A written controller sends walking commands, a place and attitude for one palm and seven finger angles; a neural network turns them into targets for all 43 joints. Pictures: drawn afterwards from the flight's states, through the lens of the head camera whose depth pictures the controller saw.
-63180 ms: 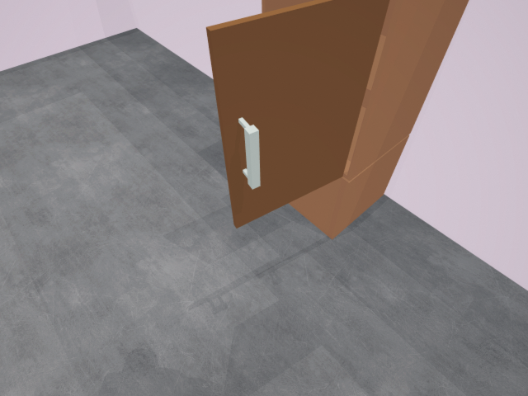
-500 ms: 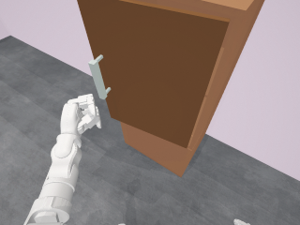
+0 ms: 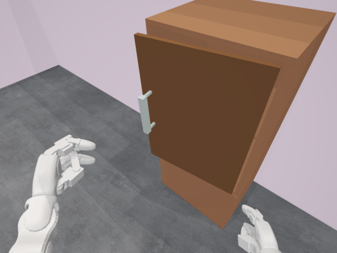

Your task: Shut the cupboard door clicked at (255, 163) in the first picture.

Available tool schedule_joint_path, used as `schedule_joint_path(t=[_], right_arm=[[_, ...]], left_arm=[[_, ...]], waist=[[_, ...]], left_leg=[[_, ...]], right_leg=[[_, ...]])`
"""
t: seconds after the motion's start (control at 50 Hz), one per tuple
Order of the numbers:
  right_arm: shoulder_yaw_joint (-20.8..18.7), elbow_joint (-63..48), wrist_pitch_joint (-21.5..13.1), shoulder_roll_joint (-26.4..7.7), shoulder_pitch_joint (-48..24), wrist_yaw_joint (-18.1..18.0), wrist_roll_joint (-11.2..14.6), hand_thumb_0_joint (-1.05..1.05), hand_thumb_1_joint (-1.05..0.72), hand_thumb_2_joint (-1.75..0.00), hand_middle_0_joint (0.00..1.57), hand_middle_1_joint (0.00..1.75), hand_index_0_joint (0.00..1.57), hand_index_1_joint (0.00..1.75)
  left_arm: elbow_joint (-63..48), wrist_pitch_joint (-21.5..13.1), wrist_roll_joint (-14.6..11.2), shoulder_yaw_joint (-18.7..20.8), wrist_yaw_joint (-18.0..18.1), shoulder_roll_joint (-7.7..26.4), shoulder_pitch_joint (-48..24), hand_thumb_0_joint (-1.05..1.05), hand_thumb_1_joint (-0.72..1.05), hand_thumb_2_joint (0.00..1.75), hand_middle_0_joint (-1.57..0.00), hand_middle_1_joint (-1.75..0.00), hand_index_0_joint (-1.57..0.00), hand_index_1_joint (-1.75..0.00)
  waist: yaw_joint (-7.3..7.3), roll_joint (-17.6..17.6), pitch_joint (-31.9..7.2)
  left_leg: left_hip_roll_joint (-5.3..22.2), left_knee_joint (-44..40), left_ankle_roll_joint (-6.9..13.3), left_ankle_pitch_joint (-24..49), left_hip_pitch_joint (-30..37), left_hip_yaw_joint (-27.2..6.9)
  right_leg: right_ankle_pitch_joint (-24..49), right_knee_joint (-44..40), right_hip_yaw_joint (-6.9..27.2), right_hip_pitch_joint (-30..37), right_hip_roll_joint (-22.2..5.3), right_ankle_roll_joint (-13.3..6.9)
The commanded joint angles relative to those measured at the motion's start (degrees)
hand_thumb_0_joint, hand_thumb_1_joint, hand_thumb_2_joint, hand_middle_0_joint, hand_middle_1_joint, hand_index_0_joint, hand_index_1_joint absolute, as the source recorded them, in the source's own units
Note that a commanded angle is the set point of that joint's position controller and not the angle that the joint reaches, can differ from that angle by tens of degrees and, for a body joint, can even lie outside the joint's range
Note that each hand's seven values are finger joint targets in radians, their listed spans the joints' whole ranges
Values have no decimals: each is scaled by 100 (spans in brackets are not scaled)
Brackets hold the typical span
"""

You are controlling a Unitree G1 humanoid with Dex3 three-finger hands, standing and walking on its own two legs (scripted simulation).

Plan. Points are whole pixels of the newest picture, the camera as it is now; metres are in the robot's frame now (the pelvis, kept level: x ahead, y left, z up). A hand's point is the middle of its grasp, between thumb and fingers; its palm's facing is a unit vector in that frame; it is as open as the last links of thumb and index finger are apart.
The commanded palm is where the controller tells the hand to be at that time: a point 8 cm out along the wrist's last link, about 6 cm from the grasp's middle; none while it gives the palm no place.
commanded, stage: draw the hand back to the body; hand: left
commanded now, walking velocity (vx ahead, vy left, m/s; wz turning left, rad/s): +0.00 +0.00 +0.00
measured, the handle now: (148, 112) +0.61 +0.15 -0.03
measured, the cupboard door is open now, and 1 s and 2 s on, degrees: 8 8 8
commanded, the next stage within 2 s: step back with the hand held close in 0.64 s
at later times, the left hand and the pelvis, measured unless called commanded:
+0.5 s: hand (39, 187) +0.19 +0.26 +0.15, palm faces +0.47 -0.79 -0.39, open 7.3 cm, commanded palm +0.14 +0.29 +0.18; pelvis +0.00 -0.01 +0.00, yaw +1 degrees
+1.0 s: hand (46, 182) +0.20 +0.25 +0.15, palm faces +0.38 -0.79 -0.48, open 7.4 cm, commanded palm +0.14 +0.29 +0.18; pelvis +0.00 -0.01 +0.00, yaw +0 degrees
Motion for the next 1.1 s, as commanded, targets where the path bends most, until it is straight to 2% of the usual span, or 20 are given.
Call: schedule_joint_path(t=[0.0, 0.06, 0.12, 0.24, 0.3, 0.4, 0.42, 0.5, 0.52, 0.58, 0.7, 0.74, 0.76, 0.78, 0.84, 0.9, 0.92, 1.0, 1.04, 1.08], right_arm=[[-317, -754, -394, -703, -576, -12, -59, 0, -90, -90, 20, 30, 20, 30], [-338, -736, -445, -667, -584, 21, -67, 0, -90, -90, 20, 30, 20, 30], [-365, -696, -523, -666, -591, 40, -80, 0, -90, -90, 20, 30, 20, 30], [-445, -634, -625, -670, -610, 32, -61, 0, -90, -90, 20, 30, 20, 30], [-478, -523, -673, -744, -575, 14, -59, 0, -90, -90, 20, 30, 20, 30], [-520, -472, -758, -812, -549, -48, -91, 0, -90, -90, 20, 30, 20, 30], [-517, -507, -786, -782, -568, -52, -90, 0, -90, -90, 20, 30, 20, 30], [-490, -470, -880, -729, -633, -78, -115, 0, -90, -90, 20, 30, 20, 30], [-469, -493, -896, -680, -643, -74, -109, 0, -90, -90, 20, 30, 20, 30], [-459, -457, -891, -640, -633, -66, -101, 0, -90, -90, 20, 30, 20, 30], [-495, -430, -813, -681, -601, -52, -87, 0, -90, -90, 20, 30, 20, 30], [-511, -481, -775, -695, -607, -38, -78, 0, -90, -90, 20, 30, 20, 30], [-575, -616, -668, -858, -556, -20, -51, 0, -90, -90, 20, 30, 20, 30], [-574, -509, -604, -803, -565, -33, -88, 0, -90, -90, 20, 30, 20, 30], [-584, -551, -478, -746, -572, -43, -101, 0, -90, -90, 20, 30, 20, 30], [-643, -631, -366, -796, -578, -96, -95, 0, -90, -90, 20, 30, 20, 30], [-642, -685, -313, -780, -540, -116, -84, 0, -90, -90, 20, 30, 20, 30], [-687, -836, -148, -868, -542, -179, -83, 0, -90, -90, 20, 30, 20, 30], [-689, -913, -73, -861, -474, -175, -61, 0, -90, -90, 20, 30, 20, 30], [-704, -927, -20, -867, -451, -167, -53, 0, -90, -90, 20, 30, 20, 30]], left_arm=[[-1748, -334, 22, 950, 122, 1125, -468, 0, 90, 90, -53, -66, -53, -66], [-2168, -354, 28, 1215, 152, 1215, -162, 0, 90, 90, -45, -57, -45, -57], [-2448, -373, 19, 1491, 174, 1335, 313, 0, 90, 90, -36, -48, -36, -48], [-2587, -448, -31, 2095, 235, 1589, 1028, 0, 90, 90, -20, -30, -20, -30], [-2221, -425, -1, 1641, 199, 1128, 904, 0, 90, 90, -20, -30, -20, -30], [-2328, -482, 51, 1682, 255, 1316, 529, 0, 90, 90, -20, -30, -20, -30], [-2513, -518, 57, 1697, 267, 1342, 482, 0, 90, 90, -20, -30, -20, -30], [-2678, -571, 55, 1978, 319, 1630, 702, 0, 90, 90, -20, -30, -20, -30], [-2800, -604, 58, 1917, 316, 1557, 667, 0, 90, 90, -20, -30, -20, -30], [-2586, -586, 40, 1937, 304, 1479, 842, 0, 90, 90, -20, -30, -20, -30], [-1939, -520, -30, 1834, 192, 1246, 1055, 0, 90, 90, -20, -30, -20, -30], [-2150, -528, -34, 1775, 167, 1236, 881, 0, 90, 90, -20, -30, -20, -30], [-2497, -773, 32, 2288, 216, 1828, 377, 0, 90, 90, -20, -30, -20, -30], [-2131, -828, 23, 2094, 207, 1593, 821, 0, 90, 90, -20, -30, -20, -30], [-2353, -910, 66, 1982, 233, 1555, 1054, 0, 90, 90, -20, -30, -20, -30], [-2730, -953, 51, 2251, 316, 1820, 1284, 0, 90, 90, -20, -30, -20, -30], [-2727, -940, 34, 2231, 331, 1756, 1462, 0, 90, 90, -20, -30, -20, -30], [-2985, -906, -2, 2538, 392, 2038, 1667, 0, 90, 90, -20, -30, -20, -30], [-2958, -878, -14, 2473, 397, 1918, 1764, 0, 90, 90, -20, -30, -20, -30], [-2773, -844, -32, 2430, 403, 1831, 1909, 0, 90, 90, -20, -30, -20, -30]], waist=[[-7, -12, -628], [20, 149, -663], [57, 72, -616], [126, -113, -277], [-9, -190, 162], [26, -246, -128], [48, -49, -360], [144, 53, -466], [127, 91, -494], [113, 199, -155], [88, -304, 249], [69, -205, 47], [-132, -214, 51], [-172, -502, -110], [-199, -529, -378], [-191, -198, -911], [-212, -151, -1029], [-179, 0, -1231], [-207, -112, -1162], [-225, -159, -1048]], left_leg=[[254, -635, -147, 1651, 591, -304], [251, -642, -172, 1800, 625, -279], [248, -607, -170, 2024, 595, -255], [232, -670, -153, 1478, 390, -190], [226, -736, -108, 1062, 335, -149], [179, -725, -44, 1040, 476, -166], [161, -702, -36, 1138, 556, -151], [128, -643, -46, 1214, 543, -125], [114, -636, -50, 1271, 534, -116], [125, -624, -77, 1277, 457, -59], [185, -701, -47, 1130, 386, -40], [185, -676, -33, 1172, 482, -11], [306, -238, 53, 845, 101, -119], [255, -23, 53, 766, 139, -163], [240, 201, 1, 924, 13, -131], [329, 121, -29, 1736, 120, -152], [390, 94, -33, 2112, 154, -175], [545, 39, -43, 3228, 127, -304], [616, -21, -57, 3356, -54, -359], [666, -106, -48, 2995, -277, -381]], right_leg=[[1447, -382, -80, 99, 160, -184], [1525, -394, -89, 200, 148, -180], [1668, -402, -110, 266, 136, -161], [1345, -502, -119, 143, 144, -145], [973, -664, -95, -169, 134, -121], [931, -639, -60, -79, 113, -111], [1030, -574, -37, 46, 86, -119], [1170, -585, -19, 177, 90, -128], [1246, -548, -27, 211, 75, -132], [1278, -605, -24, 53, 92, -128], [1090, -758, -3, -141, 111, -86], [1143, -709, 22, -80, 87, -70], [1370, -932, 503, -474, -289, -104], [1474, -973, 627, -559, -482, -162], [2213, -709, 686, -481, -717, -238], [2957, -234, 483, -172, -644, -204], [3098, -65, 403, -94, -581, -177], [3354, 337, 232, 20, -302, -83], [3248, 475, 209, 53, -228, -70], [2930, 449, 244, -9, -211, -55]])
